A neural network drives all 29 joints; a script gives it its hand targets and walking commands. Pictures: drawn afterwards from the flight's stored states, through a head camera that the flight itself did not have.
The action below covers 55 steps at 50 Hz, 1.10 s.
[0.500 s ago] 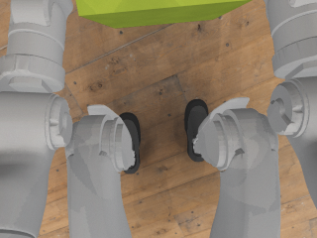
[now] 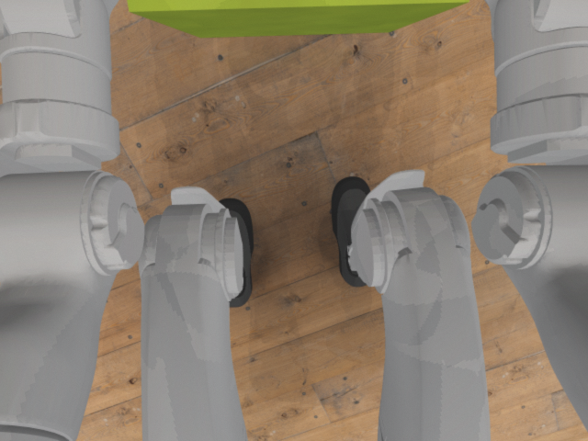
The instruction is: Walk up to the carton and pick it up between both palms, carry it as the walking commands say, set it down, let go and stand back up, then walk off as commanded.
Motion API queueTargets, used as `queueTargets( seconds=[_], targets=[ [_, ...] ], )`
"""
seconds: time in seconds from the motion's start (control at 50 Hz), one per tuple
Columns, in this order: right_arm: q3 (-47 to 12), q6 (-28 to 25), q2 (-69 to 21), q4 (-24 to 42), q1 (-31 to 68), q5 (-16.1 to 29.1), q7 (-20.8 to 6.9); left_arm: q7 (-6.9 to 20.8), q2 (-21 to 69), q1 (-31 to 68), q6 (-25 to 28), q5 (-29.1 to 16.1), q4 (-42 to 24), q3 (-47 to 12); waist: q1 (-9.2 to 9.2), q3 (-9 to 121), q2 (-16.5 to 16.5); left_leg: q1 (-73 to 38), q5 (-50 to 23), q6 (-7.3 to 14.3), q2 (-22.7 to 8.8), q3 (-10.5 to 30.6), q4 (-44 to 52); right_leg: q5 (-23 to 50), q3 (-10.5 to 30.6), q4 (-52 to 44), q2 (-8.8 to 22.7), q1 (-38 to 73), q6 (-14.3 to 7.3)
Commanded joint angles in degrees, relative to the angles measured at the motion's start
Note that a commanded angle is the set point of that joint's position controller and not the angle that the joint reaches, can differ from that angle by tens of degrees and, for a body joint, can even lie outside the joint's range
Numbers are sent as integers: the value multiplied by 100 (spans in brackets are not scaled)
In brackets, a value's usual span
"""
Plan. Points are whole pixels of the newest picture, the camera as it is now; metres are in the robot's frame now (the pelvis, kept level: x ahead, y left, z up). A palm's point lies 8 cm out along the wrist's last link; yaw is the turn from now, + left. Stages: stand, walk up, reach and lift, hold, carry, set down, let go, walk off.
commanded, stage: reach and lift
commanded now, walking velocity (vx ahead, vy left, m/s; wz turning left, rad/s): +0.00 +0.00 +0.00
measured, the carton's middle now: out of the picture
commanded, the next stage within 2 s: none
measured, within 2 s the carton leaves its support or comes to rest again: neither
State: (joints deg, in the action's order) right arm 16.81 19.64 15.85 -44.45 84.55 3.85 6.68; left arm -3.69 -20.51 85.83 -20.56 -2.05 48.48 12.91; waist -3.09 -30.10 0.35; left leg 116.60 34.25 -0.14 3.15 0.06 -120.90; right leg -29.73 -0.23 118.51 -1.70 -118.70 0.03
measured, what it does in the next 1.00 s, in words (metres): rises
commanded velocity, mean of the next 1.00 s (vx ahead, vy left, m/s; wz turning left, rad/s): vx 0.00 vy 0.00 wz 0.00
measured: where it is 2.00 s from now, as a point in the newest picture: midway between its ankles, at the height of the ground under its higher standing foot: (294, 260)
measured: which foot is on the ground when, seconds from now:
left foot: down 0.00-1.00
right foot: down 0.00-1.00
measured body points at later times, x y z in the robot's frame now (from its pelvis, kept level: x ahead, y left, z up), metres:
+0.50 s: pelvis -0.01 +0.01 +0.05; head +0.35 +0.00 +0.30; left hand +0.57 +0.16 -0.09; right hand +0.55 -0.19 -0.07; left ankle +0.12 +0.11 -0.37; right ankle +0.14 -0.11 -0.37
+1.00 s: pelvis -0.02 +0.00 +0.10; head +0.34 -0.01 +0.37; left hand +0.55 +0.16 -0.02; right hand +0.54 -0.19 +0.00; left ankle +0.12 +0.11 -0.37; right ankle +0.14 -0.11 -0.37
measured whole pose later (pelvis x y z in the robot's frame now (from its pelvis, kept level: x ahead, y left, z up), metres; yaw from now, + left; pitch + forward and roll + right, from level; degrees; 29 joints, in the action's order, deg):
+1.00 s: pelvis -0.02 +0.00 +0.10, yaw +0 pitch +26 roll +0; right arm 24.0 26.1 9.7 -31.7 78.6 -4.1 3.8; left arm -1.5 -14.8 78.5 -25.8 3.3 36.4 20.4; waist -2.7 -30.0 0.4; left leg 97.6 28.4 0.0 3.4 0.4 -100.4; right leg -24.7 1.0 98.5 -1.9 -99.3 0.5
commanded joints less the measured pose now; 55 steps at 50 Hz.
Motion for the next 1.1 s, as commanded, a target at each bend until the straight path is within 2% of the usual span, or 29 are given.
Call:
queueTargets(
  seconds=[0.0, 0.04, 0.08, 0.1, 0.2, 0.22, 0.24, 0.26, 0.28, 0.3, 0.36, 0.44, 0.52, 0.56, 0.58, 0.6, 0.64, 0.66, 0.68, 0.74, 0.78, 0.8, 0.82, 0.92, 0.96, 0.98, 1.02, 1.06, 1.08],
  targets=[
    [-2380, -38, -5629, 935, 3963, 675, -1652, 1579, 5702, 4391, 313, -661, -1394, -2054, 10, 11496, -197, -3032, -1636, 161, 426, -388, 1161, 1981, -354, -806, -398, 4621, -2],
    [-2407, 13, -5765, 1000, 3829, 672, -1709, 1630, 5870, 4231, 257, -660, -1489, -2120, 4, 11645, -169, -3197, -1719, 158, 440, -373, 1236, 1990, -386, -899, -423, 4615, 2],
    [-2252, 67, -5907, 830, 3575, 547, -1758, 1669, 5986, 4159, 210, -581, -1517, -2119, -43, 11736, -324, -3291, -1777, 120, 449, -367, 1348, 2073, -417, -913, -433, 4583, -19],
    [-2213, 102, -5983, 725, 3393, 466, -1788, 1692, 6044, 4115, 187, -576, -1512, -2131, -109, 11793, -237, -3222, -1737, 115, 456, -379, 1396, 2064, -413, -1006, -437, 4653, -24],
    [-2315, 173, -6131, 1077, 3368, 477, -1851, 1714, 6142, 4222, 129, -618, -2003, -2330, -125, 12423, -309, -3684, -2133, 87, 511, -317, 1605, 2390, -447, -1157, -482, 4812, -7],
    [-2322, 174, -5987, 1170, 3417, 452, -1857, 1684, 6203, 4228, 123, -648, -2051, -2349, -233, 12570, -313, -3845, -2213, 74, 508, -288, 1590, 2415, -453, -1215, -468, 4785, -8],
    [-2360, 161, -5906, 1304, 3494, 445, -1849, 1686, 6267, 4012, 103, -635, -1863, -2306, -150, 12434, -345, -3809, -2278, 55, 516, -306, 1645, 2449, -433, -1267, -463, 4713, -21],
    [-2417, 172, -5976, 1450, 3508, 491, -1851, 1677, 6265, 4062, 95, -665, -2079, -2408, -153, 12687, -355, -3981, -2414, 61, 534, -274, 1663, 2557, -418, -1286, -473, 4820, -7],
    [-2479, 154, -5869, 1605, 3601, 496, -1842, 1661, 6307, 4219, 96, -758, -2195, -2525, -297, 13017, -309, -4164, -2486, 41, 530, -242, 1680, 2629, -450, -1330, -470, 4920, -22],
    [-2626, 162, -5943, 1753, 3685, 596, -1824, 1632, 6353, 4268, 102, -812, -2344, -2599, -193, 13276, -339, -4276, -2551, 34, 556, -258, 1702, 2672, -408, -1369, -468, 5076, -19],
    [-2478, 202, -5794, 1647, 3652, 475, -1837, 1586, 6273, 4229, 54, -748, -2259, -2576, -290, 13046, -301, -4356, -2317, 57, 529, -168, 1838, 2371, -444, -1470, -450, 4827, -14],
    [-2380, 266, -5850, 1565, 3743, 418, -1908, 1580, 6397, 4071, -33, -631, -1962, -2446, -258, 12756, -359, -4349, -1832, 80, 520, -167, 2112, 1841, -442, -1705, -436, 4615, -13],
    [-2132, 405, -5911, 1021, 3281, 193, -2054, 1677, 6478, 3915, -138, -493, -1689, -2281, -337, 12274, -298, -4228, -1425, 44, 489, -202, 2366, 1386, -482, -1956, -444, 4411, -50],
    [-2100, 475, -6089, 894, 3186, 169, -2108, 1758, 6413, 3969, -151, -488, -1721, -2241, -287, 12288, -274, -4165, -1260, 45, 483, -246, 2508, 1310, -470, -2092, -435, 4569, -40],
    [-2129, 488, -6104, 936, 3280, 175, -2146, 1783, 6379, 3922, -178, -410, -1665, -2151, -152, 12347, -305, -4202, -1240, 63, 491, -282, 2520, 1271, -461, -2108, -436, 4571, -25],
    [-2210, 508, -6242, 1025, 3333, 220, -2158, 1786, 6438, 4041, -191, -464, -1884, -2256, -185, 12715, -233, -4391, -1321, 57, 512, -273, 2559, 1380, -482, -2122, -446, 4834, -4],
    [-2413, 513, -6243, 1367, 3537, 393, -2139, 1789, 6403, 4149, -207, -541, -2060, -2357, -42, 13172, -289, -4695, -1609, 56, 517, -289, 2570, 1658, -453, -2152, -457, 5048, 11],
    [-2492, 520, -6265, 1458, 3499, 433, -2132, 1792, 6422, 4036, -218, -542, -2084, -2374, -54, 13302, -203, -4738, -1826, 67, 534, -292, 2563, 1841, -444, -2204, -476, 5207, 24],
    [-2527, 528, -6290, 1580, 3586, 472, -2113, 1797, 6432, 4028, -224, -555, -2019, -2328, 33, 13367, -248, -4742, -1807, 61, 536, -334, 2595, 1846, -427, -2251, -487, 5312, 17],
    [-2638, 529, -6312, 1725, 3586, 508, -2058, 1781, 6446, 4071, -211, -570, -2280, -2389, 75, 13544, -213, -4744, -1859, 78, 572, -326, 2673, 1952, -380, -2316, -504, 5546, 52],
    [-2729, 539, -6482, 1808, 3434, 504, -2019, 1806, 6419, 4153, -181, -658, -2522, -2511, -10, 13786, 14, -4732, -1927, 89, 599, -311, 2732, 2148, -348, -2410, -537, 5991, 80],
    [-2804, 556, -6468, 1863, 3373, 532, -1985, 1823, 6371, 4161, -173, -680, -2544, -2496, 54, 13850, 12, -4678, -1974, 98, 600, -333, 2695, 2250, -277, -2430, -526, 6102, 77],
    [-2822, 564, -6494, 1866, 3384, 517, -1956, 1827, 6412, 4035, -185, -686, -2431, -2503, 14, 13793, 68, -4571, -1858, 102, 619, -336, 2789, 2222, -266, -2474, -529, 6290, 77],
    [-2693, 559, -6581, 1699, 3041, 370, -1930, 1908, 6599, 3718, -226, -614, -2162, -2558, -27, 13353, -150, -4627, -1607, 86, 587, -319, 3049, 1917, -214, -2737, -533, 6271, 62],
    [-2652, 581, -6570, 1580, 2820, 286, -1952, 1934, 6624, 3591, -216, -611, -2155, -2572, -123, 13384, -144, -4749, -1707, 78, 584, -283, 3116, 2007, -221, -2785, -563, 6271, 55],
    [-2655, 569, -6629, 1602, 2835, 294, -1977, 1943, 6652, 3471, -234, -549, -2056, -2499, -54, 13252, -154, -4745, -1690, 82, 585, -276, 3171, 1963, -240, -2816, -569, 6223, 58],
    [-2645, 572, -6596, 1513, 2701, 277, -2021, 1951, 6738, 3431, -228, -573, -2109, -2589, -69, 13301, -295, -5007, -1755, 60, 574, -253, 3278, 1921, -269, -2892, -575, 6150, 45],
    [-2713, 554, -6675, 1605, 2598, 262, -2038, 1952, 6802, 3260, -222, -567, -2123, -2579, -97, 13291, -168, -5084, -1904, 66, 582, -236, 3298, 2078, -260, -2968, -571, 6227, 73],
    [-2735, 530, -6709, 1669, 2635, 288, -2043, 1936, 6771, 3376, -186, -566, -2233, -2627, -81, 13383, -251, -5133, -1901, 49, 589, -266, 3346, 2145, -239, -2988, -591, 6309, 54]
  ],
)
